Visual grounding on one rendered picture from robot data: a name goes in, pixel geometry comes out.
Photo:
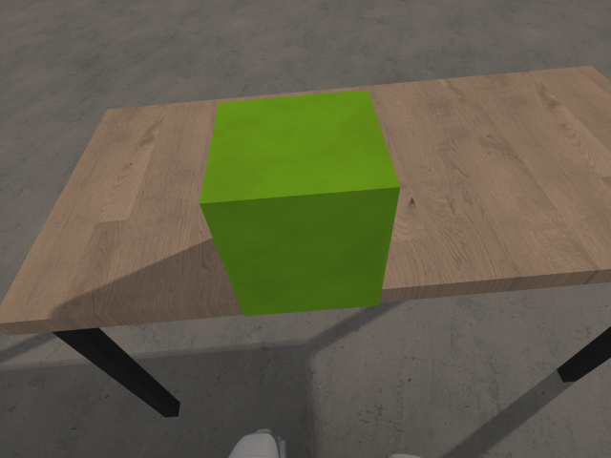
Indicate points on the robot left thigh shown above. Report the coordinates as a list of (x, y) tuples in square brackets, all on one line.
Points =
[(263, 444)]

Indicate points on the table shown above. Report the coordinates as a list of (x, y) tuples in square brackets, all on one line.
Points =
[(505, 185)]

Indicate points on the carton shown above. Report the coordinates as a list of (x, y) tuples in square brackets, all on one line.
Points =
[(300, 196)]

